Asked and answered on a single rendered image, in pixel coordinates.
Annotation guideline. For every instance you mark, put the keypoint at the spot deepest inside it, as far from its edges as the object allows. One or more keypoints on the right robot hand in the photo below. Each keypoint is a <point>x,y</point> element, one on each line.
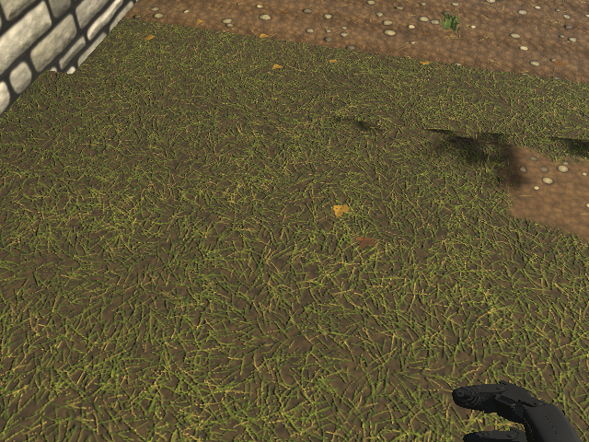
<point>542,422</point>

